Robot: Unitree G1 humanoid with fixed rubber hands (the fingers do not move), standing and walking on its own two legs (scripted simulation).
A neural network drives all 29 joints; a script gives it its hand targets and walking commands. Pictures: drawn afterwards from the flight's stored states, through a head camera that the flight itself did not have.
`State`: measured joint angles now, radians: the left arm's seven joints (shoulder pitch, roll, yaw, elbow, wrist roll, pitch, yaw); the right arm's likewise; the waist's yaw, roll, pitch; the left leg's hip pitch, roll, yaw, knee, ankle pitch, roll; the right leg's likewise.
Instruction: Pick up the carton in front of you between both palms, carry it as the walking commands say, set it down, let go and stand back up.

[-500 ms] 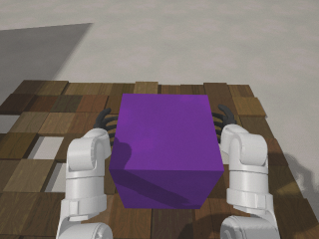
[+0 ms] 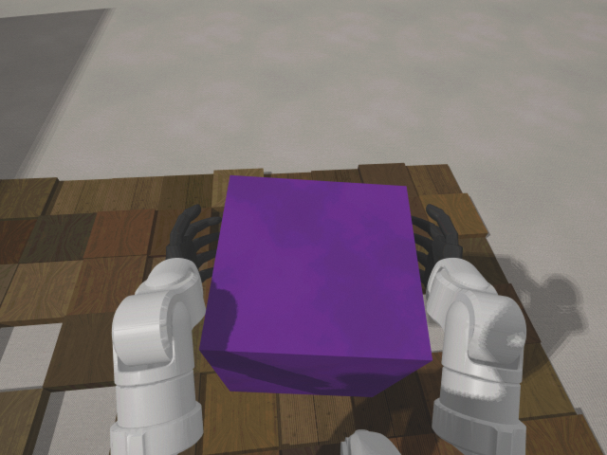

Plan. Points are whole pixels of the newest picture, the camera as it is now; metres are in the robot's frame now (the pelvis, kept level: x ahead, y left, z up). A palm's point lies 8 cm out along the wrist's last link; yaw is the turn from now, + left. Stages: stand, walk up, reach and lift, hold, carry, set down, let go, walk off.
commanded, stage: carry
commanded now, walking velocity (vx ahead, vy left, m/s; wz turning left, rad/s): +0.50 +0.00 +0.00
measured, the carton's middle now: (309, 298) +0.31 -0.01 +0.03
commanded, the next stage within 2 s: none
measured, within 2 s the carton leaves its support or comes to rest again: neither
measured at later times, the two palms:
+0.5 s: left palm (236, 86) +0.67 +0.10 +0.12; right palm (403, 83) +0.70 -0.20 +0.11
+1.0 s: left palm (246, 22) +1.00 +0.11 +0.08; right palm (373, 24) +1.00 -0.19 +0.09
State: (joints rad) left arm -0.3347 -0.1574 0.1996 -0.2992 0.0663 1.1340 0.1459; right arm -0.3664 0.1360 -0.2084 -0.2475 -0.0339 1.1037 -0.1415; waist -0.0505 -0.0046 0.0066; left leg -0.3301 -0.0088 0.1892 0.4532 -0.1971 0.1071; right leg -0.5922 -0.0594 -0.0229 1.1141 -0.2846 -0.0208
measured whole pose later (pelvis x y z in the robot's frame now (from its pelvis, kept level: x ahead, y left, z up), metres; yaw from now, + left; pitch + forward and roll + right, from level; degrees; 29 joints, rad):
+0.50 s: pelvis +0.32 -0.06 -0.03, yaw +2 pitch +4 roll +1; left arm -0.68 -0.09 0.27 -0.12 0.04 1.27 0.19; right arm -0.71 0.04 -0.30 -0.10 0.00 1.28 -0.18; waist 0.03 0.02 0.02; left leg -0.40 0.01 0.02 1.30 -0.47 0.02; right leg -0.39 0.00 -0.13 0.51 -0.38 -0.08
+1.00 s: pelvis +0.66 -0.02 -0.01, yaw +0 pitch +3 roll -1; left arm -0.48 -0.12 0.25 -0.05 0.11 1.12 0.14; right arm -0.52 0.07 -0.23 0.05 -0.04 1.06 -0.13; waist -0.08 0.00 -0.01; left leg -0.35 -0.03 0.18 0.54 -0.27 0.13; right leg -0.61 -0.03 -0.03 1.21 -0.35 -0.04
